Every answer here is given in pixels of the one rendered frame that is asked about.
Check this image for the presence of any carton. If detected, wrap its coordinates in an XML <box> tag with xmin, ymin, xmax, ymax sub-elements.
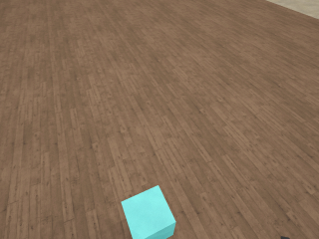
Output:
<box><xmin>121</xmin><ymin>185</ymin><xmax>176</xmax><ymax>239</ymax></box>

